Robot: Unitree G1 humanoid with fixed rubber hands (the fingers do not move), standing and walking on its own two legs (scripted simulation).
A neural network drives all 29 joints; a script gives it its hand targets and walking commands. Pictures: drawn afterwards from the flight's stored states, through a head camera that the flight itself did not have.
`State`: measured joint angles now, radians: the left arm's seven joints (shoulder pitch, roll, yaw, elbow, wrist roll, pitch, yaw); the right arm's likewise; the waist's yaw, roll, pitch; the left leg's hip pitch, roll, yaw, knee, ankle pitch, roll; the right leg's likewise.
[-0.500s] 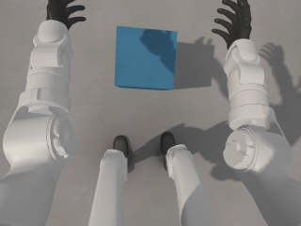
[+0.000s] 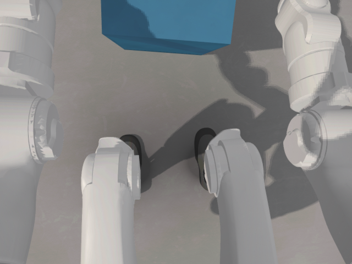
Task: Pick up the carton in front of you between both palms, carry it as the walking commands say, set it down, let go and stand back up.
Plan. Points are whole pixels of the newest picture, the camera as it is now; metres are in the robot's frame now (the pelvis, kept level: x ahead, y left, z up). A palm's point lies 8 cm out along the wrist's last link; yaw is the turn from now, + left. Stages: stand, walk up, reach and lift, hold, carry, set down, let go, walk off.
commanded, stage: reach and lift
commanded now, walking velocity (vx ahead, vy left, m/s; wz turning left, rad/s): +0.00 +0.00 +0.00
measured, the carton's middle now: out of the picture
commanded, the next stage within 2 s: none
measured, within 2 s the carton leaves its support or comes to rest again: leaves its support in 1.06 s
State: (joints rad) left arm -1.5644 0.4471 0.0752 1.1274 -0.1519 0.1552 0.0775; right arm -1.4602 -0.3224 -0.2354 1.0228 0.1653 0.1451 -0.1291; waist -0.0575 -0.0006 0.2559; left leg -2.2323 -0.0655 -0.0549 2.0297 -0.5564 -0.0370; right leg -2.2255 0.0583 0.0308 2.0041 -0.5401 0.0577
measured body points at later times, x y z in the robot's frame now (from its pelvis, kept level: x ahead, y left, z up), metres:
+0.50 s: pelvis +0.01 +0.00 -0.05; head +0.39 +0.01 +0.17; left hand +0.61 +0.17 -0.23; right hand +0.58 -0.18 -0.23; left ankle +0.10 +0.12 -0.38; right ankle +0.11 -0.13 -0.38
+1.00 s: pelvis +0.01 +0.00 -0.05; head +0.39 +0.01 +0.17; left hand +0.60 +0.15 -0.23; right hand +0.58 -0.17 -0.23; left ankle +0.10 +0.12 -0.38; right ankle +0.11 -0.13 -0.38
